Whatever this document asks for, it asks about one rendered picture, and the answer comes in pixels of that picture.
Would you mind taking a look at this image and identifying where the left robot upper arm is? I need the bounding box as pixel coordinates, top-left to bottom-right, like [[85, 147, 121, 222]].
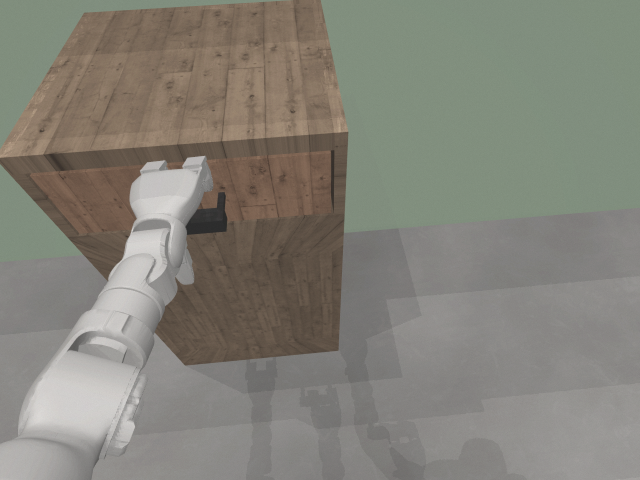
[[0, 350, 148, 480]]

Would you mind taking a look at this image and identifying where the handle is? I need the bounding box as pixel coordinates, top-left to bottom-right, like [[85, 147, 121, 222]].
[[186, 192, 227, 235]]

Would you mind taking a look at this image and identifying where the cabinet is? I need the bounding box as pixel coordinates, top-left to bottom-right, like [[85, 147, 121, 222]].
[[0, 0, 348, 366]]

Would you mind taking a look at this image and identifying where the drawer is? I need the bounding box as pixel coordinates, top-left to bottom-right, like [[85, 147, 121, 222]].
[[30, 150, 331, 234]]

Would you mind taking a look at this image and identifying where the robot left forearm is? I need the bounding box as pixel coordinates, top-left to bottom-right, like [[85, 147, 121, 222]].
[[18, 213, 187, 436]]

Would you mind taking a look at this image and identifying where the left robot hand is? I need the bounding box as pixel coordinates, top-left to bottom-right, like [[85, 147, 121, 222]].
[[129, 156, 213, 285]]

